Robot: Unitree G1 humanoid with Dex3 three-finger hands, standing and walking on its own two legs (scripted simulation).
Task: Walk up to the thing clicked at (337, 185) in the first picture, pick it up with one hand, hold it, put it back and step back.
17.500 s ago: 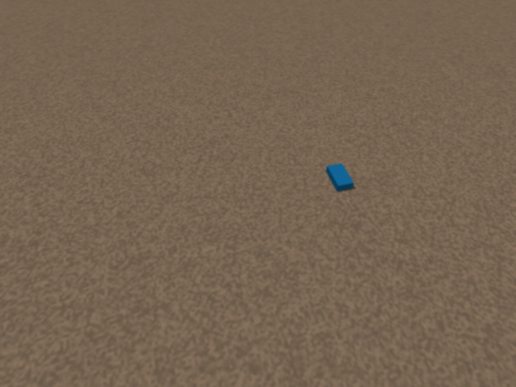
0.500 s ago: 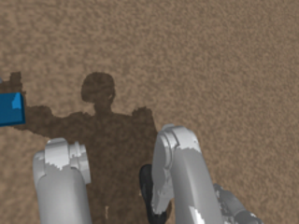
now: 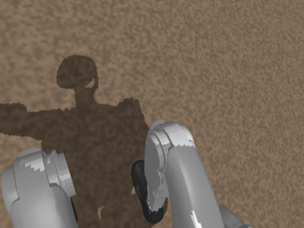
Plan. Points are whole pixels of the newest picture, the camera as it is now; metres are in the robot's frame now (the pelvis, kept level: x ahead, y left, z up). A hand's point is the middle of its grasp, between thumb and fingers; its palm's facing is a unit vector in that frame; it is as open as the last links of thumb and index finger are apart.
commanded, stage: rest palm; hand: left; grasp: from above
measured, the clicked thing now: out of the picture +0.40 +0.39 -0.26
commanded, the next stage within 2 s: close in 0.86 s
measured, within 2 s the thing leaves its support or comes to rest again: neither
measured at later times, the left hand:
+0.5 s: hand out of the picture +0.38 +0.37 -0.24, palm faces -0.43 -0.16 -0.89, open 14.4 cm
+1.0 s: hand out of the picture +0.38 +0.36 -0.24, palm faces -0.40 -0.14 -0.90, open 14.2 cm
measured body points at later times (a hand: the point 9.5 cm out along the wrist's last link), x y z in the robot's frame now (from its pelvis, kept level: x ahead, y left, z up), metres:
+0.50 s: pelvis +0.00 +0.01 +0.00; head +0.23 +0.16 +0.35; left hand +0.40 +0.38 -0.19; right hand +0.13 -0.25 -0.06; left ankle +0.06 +0.13 -0.25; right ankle +0.11 -0.12 -0.25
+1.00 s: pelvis +0.00 +0.01 +0.00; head +0.23 +0.16 +0.35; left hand +0.40 +0.36 -0.19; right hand +0.10 -0.25 -0.06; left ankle +0.06 +0.13 -0.25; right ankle +0.11 -0.12 -0.25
